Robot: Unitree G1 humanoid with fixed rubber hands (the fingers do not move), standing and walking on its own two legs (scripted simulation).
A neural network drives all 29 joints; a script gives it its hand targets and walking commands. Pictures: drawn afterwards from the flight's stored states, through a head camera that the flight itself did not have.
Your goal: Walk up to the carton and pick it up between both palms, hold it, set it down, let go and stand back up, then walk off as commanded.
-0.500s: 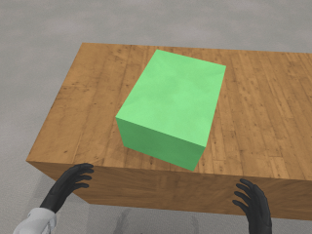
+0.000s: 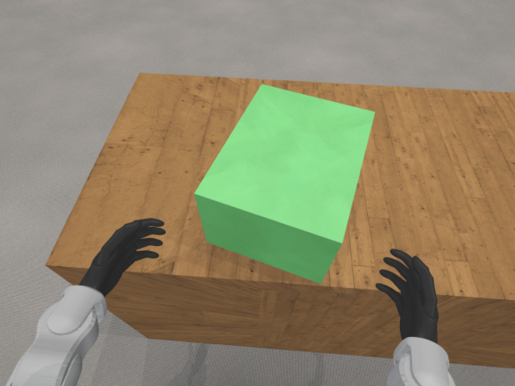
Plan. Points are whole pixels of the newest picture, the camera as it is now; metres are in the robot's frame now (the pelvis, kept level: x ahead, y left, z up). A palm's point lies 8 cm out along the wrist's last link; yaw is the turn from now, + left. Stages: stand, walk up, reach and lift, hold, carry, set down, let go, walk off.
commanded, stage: reach and lift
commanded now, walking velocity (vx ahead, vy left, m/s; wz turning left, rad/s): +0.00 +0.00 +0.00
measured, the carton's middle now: (289, 178) +0.47 -0.01 +0.00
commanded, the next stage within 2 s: none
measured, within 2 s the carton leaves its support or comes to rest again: neither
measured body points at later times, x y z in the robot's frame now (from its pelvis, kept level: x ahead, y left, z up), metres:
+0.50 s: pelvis +0.01 +0.00 +0.00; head +0.06 +0.02 +0.45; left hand +0.33 +0.23 +0.09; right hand +0.29 -0.17 +0.07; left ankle +0.02 +0.10 -0.74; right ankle +0.00 -0.12 -0.74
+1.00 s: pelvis +0.00 +0.00 +0.00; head +0.04 +0.02 +0.45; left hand +0.42 +0.22 +0.13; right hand +0.35 -0.19 +0.10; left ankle +0.02 +0.10 -0.74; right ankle +0.00 -0.12 -0.74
